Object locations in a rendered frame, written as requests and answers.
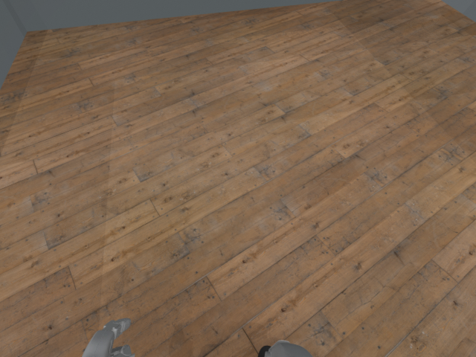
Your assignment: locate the robot left hand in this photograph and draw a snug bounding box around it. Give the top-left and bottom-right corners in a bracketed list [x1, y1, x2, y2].
[82, 318, 135, 357]

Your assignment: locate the right robot shin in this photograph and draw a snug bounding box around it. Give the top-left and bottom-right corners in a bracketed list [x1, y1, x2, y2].
[271, 340, 290, 349]

